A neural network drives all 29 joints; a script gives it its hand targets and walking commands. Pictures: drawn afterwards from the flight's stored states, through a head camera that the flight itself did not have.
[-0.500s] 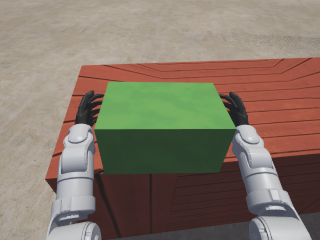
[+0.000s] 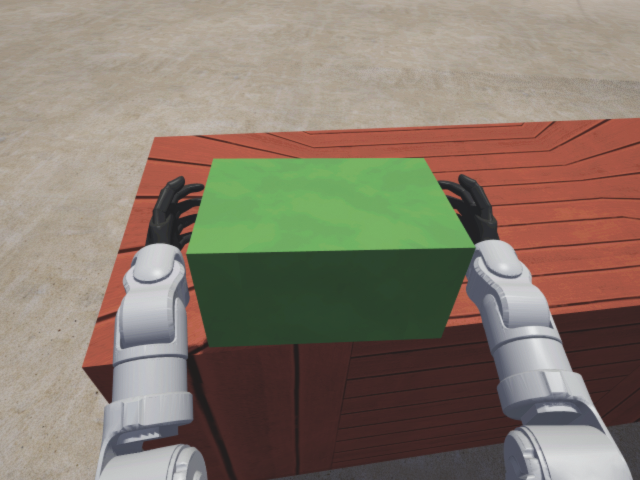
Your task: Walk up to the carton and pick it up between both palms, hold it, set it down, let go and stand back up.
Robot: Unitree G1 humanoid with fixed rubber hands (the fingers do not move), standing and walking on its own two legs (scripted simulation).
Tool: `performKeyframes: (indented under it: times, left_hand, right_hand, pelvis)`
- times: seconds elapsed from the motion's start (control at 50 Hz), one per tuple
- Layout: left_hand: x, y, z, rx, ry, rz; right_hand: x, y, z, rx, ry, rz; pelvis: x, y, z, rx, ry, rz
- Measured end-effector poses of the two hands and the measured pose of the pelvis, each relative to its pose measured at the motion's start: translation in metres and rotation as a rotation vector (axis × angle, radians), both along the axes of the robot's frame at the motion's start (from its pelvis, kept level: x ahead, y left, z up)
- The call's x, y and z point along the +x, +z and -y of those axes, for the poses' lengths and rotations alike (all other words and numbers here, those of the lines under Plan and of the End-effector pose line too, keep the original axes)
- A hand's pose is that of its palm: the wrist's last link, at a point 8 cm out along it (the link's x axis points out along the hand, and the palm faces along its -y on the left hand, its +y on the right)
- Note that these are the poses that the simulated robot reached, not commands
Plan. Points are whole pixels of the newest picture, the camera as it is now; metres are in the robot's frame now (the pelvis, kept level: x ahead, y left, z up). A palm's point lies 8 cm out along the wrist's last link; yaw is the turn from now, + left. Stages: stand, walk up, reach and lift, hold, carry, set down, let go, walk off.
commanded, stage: reach and lift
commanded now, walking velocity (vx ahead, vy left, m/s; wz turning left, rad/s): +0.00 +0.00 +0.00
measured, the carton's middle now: (324, 245) +0.37 -0.01 +0.12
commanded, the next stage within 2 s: hold in 0.20 s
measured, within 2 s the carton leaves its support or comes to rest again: neither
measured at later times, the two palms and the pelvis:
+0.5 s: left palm (159, 237) +0.35 +0.18 +0.17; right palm (479, 229) +0.35 -0.19 +0.17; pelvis +0.00 +0.00 +0.00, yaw +0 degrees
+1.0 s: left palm (150, 233) +0.34 +0.19 +0.18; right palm (476, 221) +0.35 -0.19 +0.18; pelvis -0.01 +0.00 +0.00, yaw +1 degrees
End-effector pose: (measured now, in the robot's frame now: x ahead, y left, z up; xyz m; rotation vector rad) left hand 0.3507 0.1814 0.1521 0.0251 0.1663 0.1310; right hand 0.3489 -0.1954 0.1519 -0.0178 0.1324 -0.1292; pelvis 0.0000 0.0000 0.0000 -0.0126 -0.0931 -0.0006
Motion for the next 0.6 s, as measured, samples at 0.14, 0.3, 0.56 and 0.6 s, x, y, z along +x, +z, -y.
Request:
performKeyframes:
  times: [0.14, 0.3, 0.56, 0.6]
  left_hand:
    - [-0.002, 0.003, -0.005, 0.001, 0.009, 0.003]
    - [-0.002, 0.008, -0.005, 0.003, 0.011, 0.007]
    - [-0.007, 0.017, -0.003, -0.005, 0.016, 0.012]
    - [-0.009, 0.018, -0.004, -0.006, 0.019, 0.012]
  right_hand:
    - [0.002, 0.003, -0.005, 0.007, 0.008, 0.003]
    - [0.002, 0.007, -0.005, 0.014, 0.009, 0.007]
    - [-0.001, 0.019, -0.003, 0.019, 0.012, 0.012]
    - [-0.001, 0.020, -0.004, 0.020, 0.015, 0.012]
  pelvis:
    - [0.001, 0.000, -0.001, -0.001, 0.006, 0.001]
    - [0.000, 0.000, -0.001, -0.002, 0.007, 0.002]
    - [-0.002, 0.000, 0.001, -0.001, 0.006, 0.010]
    - [-0.003, 0.000, 0.002, 0.000, 0.007, 0.011]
